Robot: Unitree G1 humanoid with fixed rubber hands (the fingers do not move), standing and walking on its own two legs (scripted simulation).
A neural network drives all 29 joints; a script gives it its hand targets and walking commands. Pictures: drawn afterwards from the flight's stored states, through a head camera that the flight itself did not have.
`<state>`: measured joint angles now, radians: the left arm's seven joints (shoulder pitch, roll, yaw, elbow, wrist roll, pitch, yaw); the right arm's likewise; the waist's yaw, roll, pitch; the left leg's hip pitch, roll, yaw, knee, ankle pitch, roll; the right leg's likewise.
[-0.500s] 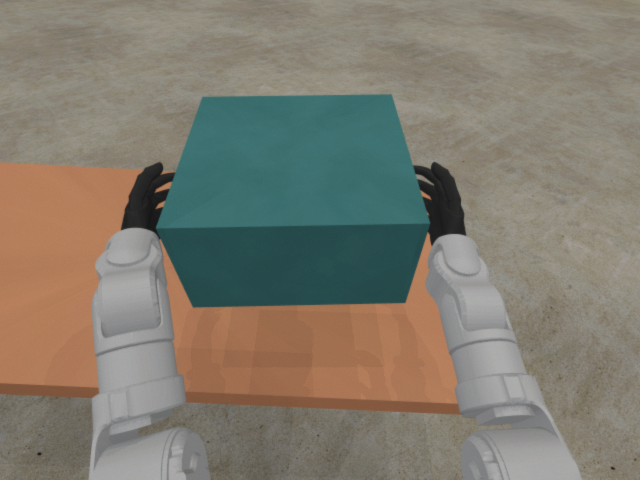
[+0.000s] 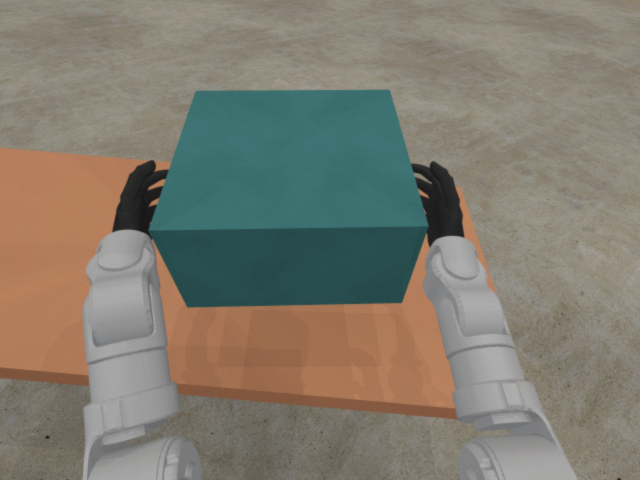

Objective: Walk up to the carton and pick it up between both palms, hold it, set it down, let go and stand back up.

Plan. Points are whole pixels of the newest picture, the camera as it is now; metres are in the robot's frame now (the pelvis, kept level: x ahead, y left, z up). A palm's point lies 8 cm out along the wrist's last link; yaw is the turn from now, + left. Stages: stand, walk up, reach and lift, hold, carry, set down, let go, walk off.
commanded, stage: hold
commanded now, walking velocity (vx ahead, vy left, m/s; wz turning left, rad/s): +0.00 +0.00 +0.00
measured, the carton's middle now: (294, 192) +0.43 +0.00 +0.16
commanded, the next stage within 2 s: none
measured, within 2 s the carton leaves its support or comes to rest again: neither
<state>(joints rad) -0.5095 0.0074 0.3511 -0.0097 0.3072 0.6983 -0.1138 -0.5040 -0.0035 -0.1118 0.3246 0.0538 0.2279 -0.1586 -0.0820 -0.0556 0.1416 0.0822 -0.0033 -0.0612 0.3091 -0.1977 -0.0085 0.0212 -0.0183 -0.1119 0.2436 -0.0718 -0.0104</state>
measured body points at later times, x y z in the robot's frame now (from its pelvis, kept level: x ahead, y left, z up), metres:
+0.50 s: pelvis +0.00 +0.00 +0.00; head -0.03 +0.03 +0.45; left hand +0.38 +0.17 +0.17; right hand +0.35 -0.19 +0.17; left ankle +0.00 +0.12 -0.75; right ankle +0.06 -0.11 -0.75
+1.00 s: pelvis +0.00 +0.00 +0.00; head -0.03 +0.02 +0.45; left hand +0.38 +0.16 +0.17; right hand +0.35 -0.20 +0.17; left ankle +0.00 +0.12 -0.75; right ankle +0.06 -0.11 -0.75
